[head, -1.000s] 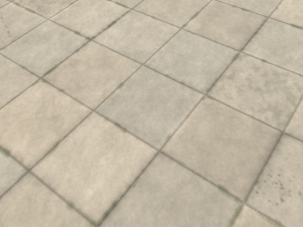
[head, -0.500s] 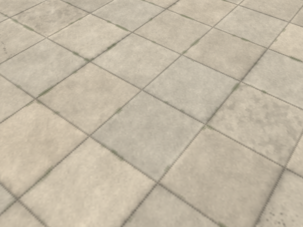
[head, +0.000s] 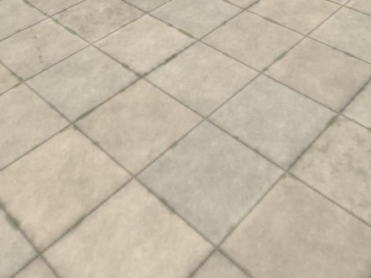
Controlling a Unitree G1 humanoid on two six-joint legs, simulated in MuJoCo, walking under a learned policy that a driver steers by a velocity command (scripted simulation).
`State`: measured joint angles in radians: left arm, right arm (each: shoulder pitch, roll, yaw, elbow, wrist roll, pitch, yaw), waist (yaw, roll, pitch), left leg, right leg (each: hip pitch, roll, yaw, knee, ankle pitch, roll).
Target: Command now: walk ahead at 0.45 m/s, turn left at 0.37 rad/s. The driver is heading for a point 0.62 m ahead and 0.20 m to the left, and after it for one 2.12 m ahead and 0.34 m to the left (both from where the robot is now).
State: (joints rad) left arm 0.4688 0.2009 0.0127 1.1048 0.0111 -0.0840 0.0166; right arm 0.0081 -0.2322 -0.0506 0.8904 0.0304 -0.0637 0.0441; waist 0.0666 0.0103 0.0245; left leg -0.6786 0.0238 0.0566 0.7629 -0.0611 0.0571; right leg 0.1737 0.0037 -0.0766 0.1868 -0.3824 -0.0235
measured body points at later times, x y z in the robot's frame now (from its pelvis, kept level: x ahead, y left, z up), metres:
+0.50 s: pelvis +0.25 +0.04 +0.01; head +0.27 +0.05 +0.46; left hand +0.39 +0.34 -0.08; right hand +0.36 -0.23 -0.11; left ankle +0.20 +0.10 -0.73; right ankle +0.49 -0.10 -0.68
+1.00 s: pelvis +0.49 +0.09 +0.01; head +0.53 +0.11 +0.46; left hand +0.36 +0.34 -0.12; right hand +0.80 -0.01 -0.07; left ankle +0.55 +0.30 -0.69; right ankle +0.49 -0.06 -0.73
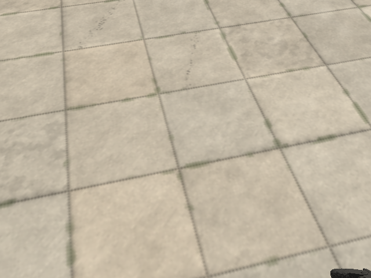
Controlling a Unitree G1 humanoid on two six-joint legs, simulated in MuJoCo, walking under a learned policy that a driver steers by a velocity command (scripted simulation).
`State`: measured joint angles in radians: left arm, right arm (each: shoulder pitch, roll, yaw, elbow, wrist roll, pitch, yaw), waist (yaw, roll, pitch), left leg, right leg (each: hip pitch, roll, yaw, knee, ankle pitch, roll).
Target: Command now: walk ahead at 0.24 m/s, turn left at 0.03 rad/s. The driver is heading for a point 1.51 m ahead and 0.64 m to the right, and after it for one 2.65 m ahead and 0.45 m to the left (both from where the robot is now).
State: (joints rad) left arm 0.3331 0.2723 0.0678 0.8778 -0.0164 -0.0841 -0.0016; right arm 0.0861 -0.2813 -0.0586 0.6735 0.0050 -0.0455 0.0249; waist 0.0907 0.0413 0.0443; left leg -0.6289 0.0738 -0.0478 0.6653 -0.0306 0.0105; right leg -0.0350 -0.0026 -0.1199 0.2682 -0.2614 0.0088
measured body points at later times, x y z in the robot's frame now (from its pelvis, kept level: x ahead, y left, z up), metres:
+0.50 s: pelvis +0.09 +0.00 -0.02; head +0.10 -0.02 +0.43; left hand +0.27 +0.26 -0.11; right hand +0.18 -0.30 -0.13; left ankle +0.17 +0.13 -0.74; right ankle +0.08 -0.10 -0.75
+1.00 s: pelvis +0.11 +0.01 -0.01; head +0.14 +0.01 +0.44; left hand +0.40 +0.18 -0.10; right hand +0.09 -0.31 -0.11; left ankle +0.18 +0.12 -0.74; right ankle +0.07 -0.10 -0.73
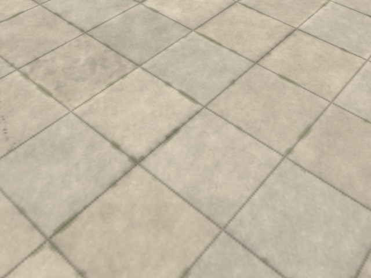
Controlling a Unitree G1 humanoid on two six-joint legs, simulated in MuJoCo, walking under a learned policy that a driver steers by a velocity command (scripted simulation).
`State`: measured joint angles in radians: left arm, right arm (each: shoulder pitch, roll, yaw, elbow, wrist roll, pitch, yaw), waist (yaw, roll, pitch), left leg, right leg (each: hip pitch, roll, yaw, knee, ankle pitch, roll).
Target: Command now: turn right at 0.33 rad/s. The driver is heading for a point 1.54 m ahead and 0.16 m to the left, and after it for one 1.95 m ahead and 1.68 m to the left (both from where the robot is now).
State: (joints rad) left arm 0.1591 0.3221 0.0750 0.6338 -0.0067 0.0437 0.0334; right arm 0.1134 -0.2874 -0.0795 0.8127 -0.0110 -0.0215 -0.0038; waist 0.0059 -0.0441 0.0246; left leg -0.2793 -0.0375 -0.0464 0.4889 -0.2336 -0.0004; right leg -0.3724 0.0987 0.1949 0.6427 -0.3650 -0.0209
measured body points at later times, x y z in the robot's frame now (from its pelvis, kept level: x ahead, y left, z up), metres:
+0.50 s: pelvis -0.01 -0.03 +0.00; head +0.00 -0.04 +0.45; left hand +0.14 +0.22 -0.10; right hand +0.09 -0.30 -0.13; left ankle +0.01 +0.12 -0.73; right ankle -0.02 -0.14 -0.73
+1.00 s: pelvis +0.04 +0.00 +0.00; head +0.04 +0.02 +0.45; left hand +0.10 +0.27 -0.14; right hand +0.08 -0.29 -0.13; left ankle +0.03 +0.10 -0.74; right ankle -0.03 -0.14 -0.73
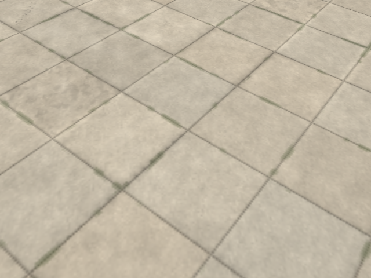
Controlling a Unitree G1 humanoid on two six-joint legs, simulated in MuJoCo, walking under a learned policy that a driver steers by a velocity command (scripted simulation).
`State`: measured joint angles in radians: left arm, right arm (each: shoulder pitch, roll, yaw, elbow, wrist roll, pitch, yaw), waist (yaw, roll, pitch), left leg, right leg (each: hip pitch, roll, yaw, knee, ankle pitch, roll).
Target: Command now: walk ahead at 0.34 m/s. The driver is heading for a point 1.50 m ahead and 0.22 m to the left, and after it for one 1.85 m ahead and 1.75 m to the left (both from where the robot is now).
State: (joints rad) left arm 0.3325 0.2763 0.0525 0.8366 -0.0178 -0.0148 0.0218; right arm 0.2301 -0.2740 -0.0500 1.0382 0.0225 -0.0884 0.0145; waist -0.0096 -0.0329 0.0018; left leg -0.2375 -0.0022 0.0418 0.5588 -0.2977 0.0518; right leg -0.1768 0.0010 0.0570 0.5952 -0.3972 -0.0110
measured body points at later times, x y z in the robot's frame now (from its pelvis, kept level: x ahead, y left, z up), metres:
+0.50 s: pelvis +0.24 -0.03 -0.01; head +0.28 -0.03 +0.43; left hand +0.49 +0.20 -0.09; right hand +0.16 -0.29 -0.15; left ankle +0.01 +0.10 -0.68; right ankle +0.36 -0.12 -0.73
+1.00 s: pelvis +0.54 +0.01 -0.01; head +0.57 +0.03 +0.44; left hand +0.51 +0.30 -0.15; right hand +0.75 -0.22 -0.09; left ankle +0.66 +0.12 -0.73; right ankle +0.37 -0.12 -0.72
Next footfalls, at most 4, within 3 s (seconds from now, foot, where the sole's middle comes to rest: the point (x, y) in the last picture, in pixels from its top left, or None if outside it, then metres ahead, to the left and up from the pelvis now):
0.46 right None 0.40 -0.12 -0.77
0.98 left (151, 234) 0.70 0.12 -0.77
1.52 right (207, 170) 1.01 -0.11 -0.77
2.08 left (153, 125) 1.29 0.15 -0.77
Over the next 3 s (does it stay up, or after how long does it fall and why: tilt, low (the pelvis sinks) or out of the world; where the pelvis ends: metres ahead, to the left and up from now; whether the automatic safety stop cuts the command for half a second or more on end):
stays up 1.39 0.11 0.00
